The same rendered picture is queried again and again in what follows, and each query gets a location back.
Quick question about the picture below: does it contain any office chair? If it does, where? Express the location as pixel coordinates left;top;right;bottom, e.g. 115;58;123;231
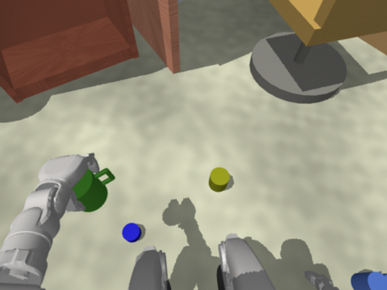
250;0;387;104

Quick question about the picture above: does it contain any left robot arm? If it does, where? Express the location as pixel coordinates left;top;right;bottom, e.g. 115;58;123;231
0;179;72;290

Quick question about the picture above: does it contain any right robot hand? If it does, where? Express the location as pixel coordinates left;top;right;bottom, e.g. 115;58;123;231
305;271;339;290

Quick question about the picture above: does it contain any left robot hand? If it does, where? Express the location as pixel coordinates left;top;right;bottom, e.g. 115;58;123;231
38;153;100;212

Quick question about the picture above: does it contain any bookshelf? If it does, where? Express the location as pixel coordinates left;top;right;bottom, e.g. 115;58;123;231
0;0;139;103

